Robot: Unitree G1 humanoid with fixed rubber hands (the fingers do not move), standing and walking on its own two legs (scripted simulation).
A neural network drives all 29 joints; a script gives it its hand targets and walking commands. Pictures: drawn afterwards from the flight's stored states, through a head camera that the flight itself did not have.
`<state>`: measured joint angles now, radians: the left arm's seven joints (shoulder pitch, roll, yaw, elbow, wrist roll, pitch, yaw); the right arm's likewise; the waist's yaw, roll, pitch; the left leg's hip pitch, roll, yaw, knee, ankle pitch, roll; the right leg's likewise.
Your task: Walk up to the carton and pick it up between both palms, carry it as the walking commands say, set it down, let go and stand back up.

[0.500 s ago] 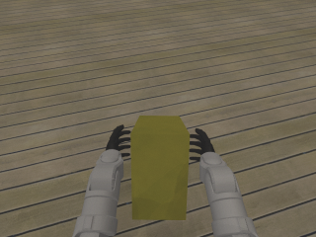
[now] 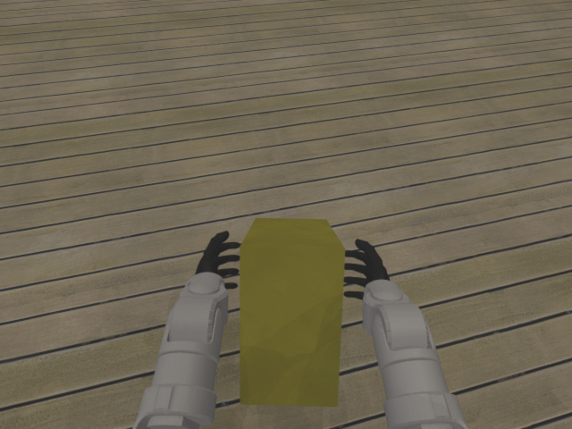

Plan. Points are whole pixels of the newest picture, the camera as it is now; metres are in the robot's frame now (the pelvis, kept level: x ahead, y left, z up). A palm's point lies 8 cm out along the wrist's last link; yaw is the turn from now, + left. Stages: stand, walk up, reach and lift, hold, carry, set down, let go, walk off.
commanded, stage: carry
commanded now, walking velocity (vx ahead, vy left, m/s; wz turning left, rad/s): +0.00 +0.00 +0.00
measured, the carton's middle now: (290, 297) +0.35 +0.00 -0.12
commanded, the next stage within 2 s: none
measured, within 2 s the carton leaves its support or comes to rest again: neither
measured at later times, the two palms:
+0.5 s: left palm (193, 196) +0.46 +0.16 +0.03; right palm (340, 196) +0.45 -0.08 +0.04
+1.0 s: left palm (183, 143) +0.58 +0.20 +0.04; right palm (313, 147) +0.58 -0.05 +0.03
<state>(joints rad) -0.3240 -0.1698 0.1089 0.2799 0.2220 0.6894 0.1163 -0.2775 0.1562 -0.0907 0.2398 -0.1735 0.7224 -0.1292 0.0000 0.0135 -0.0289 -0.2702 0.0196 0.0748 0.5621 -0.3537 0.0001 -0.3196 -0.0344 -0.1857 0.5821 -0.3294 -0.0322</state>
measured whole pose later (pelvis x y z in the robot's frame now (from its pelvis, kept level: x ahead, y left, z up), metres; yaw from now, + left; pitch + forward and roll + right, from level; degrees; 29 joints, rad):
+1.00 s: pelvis +0.27 +0.06 +0.01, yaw +2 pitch +5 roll -1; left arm -0.32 -0.17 0.12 0.28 0.22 0.67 0.10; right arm -0.29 0.16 -0.09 0.25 -0.19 0.71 -0.11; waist 0.00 0.02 -0.07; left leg -0.23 0.00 0.09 0.58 -0.37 0.04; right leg -0.36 -0.04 -0.14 0.60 -0.25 -0.02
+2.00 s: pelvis +0.37 +0.11 +0.00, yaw -1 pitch +3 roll -3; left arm -0.28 -0.16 0.12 0.27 0.22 0.69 0.11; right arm -0.27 0.15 -0.06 0.26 -0.17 0.73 -0.10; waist 0.00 0.05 -0.05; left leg -0.13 0.02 0.18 0.55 -0.48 0.08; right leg -0.36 -0.03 -0.13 0.76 -0.39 -0.02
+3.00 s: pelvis +0.64 +0.16 +0.00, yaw +0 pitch +4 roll -2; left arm -0.30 -0.16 0.09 0.09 0.15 0.84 0.13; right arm -0.25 0.15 -0.05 0.03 -0.15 0.91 -0.14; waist 0.00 0.04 -0.10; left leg -0.11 0.00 0.10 0.57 -0.47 0.06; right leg -0.26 0.01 -0.18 0.51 -0.27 -0.06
